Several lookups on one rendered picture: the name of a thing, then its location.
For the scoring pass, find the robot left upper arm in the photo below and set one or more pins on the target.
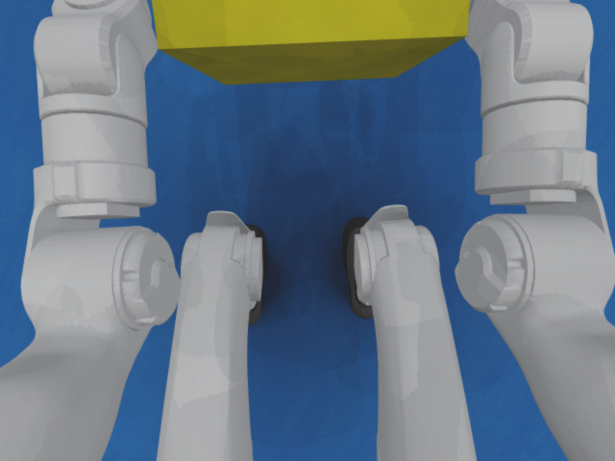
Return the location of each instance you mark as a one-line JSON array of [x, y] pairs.
[[93, 296]]

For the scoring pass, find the right robot thigh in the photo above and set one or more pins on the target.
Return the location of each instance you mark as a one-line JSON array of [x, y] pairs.
[[422, 410]]

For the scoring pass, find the right robot forearm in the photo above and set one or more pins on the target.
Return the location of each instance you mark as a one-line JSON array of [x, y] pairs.
[[534, 67]]

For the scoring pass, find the robot right upper arm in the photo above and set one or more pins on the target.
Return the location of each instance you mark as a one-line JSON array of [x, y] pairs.
[[544, 280]]

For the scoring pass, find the carton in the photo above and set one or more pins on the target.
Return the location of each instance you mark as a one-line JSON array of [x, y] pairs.
[[239, 42]]

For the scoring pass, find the left robot forearm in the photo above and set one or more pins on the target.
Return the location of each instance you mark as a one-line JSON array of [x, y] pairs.
[[91, 57]]

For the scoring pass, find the robot right foot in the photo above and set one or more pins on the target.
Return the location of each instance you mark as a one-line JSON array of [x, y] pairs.
[[353, 227]]

